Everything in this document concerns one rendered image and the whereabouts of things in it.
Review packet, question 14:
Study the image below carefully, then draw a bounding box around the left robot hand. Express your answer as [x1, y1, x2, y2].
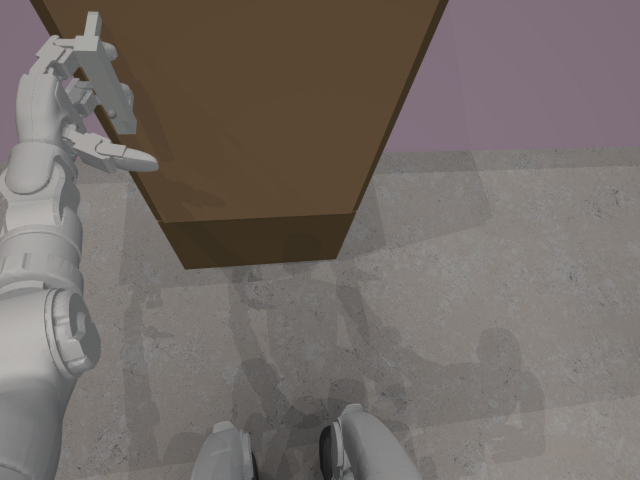
[15, 35, 159, 174]

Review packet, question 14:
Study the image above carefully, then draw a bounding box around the left robot forearm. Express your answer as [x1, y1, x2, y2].
[0, 142, 84, 300]

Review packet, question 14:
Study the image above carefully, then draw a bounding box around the robot right thigh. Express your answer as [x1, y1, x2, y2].
[331, 412, 423, 480]

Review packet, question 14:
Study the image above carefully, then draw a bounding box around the left robot upper arm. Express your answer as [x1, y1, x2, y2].
[0, 288, 101, 480]

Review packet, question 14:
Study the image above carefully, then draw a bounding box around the robot thigh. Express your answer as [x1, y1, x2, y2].
[189, 429, 254, 480]
[331, 412, 423, 480]

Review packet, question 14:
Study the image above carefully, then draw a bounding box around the cupboard door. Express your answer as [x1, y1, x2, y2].
[43, 0, 439, 223]

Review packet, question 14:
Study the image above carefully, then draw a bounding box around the handle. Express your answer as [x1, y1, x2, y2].
[73, 11, 137, 134]

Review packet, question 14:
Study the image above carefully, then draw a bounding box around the robot left thigh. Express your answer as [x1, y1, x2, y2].
[189, 429, 254, 480]

